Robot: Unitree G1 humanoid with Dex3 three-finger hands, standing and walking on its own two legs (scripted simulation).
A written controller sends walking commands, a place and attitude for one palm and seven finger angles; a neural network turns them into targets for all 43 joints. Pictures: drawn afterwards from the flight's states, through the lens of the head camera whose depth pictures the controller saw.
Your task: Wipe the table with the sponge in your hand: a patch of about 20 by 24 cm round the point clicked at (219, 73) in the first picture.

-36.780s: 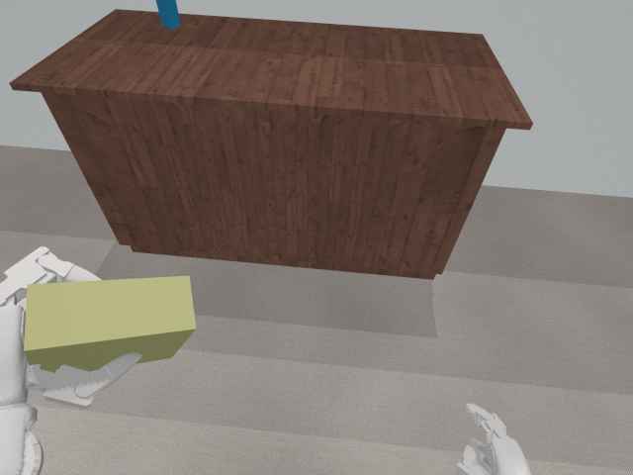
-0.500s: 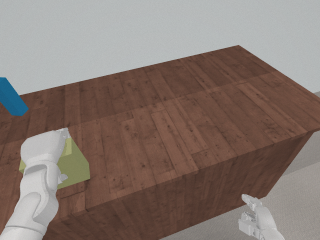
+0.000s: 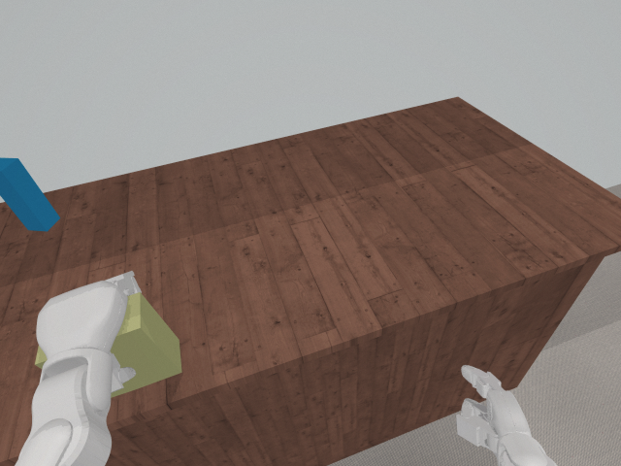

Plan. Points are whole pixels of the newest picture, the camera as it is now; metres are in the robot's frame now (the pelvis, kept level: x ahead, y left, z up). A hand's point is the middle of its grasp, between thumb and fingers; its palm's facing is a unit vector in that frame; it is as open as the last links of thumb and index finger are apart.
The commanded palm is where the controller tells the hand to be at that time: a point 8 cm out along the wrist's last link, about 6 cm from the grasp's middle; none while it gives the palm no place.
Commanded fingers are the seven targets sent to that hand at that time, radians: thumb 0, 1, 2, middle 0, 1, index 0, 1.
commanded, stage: lift the sponge slowly off the table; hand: left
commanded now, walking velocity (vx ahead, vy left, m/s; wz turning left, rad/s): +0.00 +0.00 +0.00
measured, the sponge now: (125, 357) +0.22 +0.29 +0.04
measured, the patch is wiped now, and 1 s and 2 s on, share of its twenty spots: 0.95 0.95 0.95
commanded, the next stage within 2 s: none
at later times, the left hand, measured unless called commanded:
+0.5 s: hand (114, 349) +0.20 +0.27 +0.09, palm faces +0.06 -0.12 -0.99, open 9.7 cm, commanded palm +0.18 +0.27 +0.16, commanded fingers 0.00 0.10 1.30 -1.20 -1.60 -1.20 -1.60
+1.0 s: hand (82, 339) +0.20 +0.30 +0.12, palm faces +0.06 -0.08 -0.99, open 9.7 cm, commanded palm +0.18 +0.29 +0.20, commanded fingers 0.00 0.10 1.30 -1.20 -1.60 -1.20 -1.60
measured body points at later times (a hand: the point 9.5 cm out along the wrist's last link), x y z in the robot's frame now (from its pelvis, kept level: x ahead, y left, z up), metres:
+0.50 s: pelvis -0.01 -0.01 +0.00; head -0.04 -0.05 +0.45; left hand +0.20 +0.27 +0.15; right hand +0.24 -0.20 -0.07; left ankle -0.02 +0.11 -0.74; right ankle +0.00 -0.12 -0.74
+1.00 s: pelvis -0.03 -0.02 +0.00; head -0.06 -0.06 +0.45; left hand +0.19 +0.30 +0.17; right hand +0.22 -0.22 -0.07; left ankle -0.02 +0.11 -0.74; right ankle +0.00 -0.12 -0.74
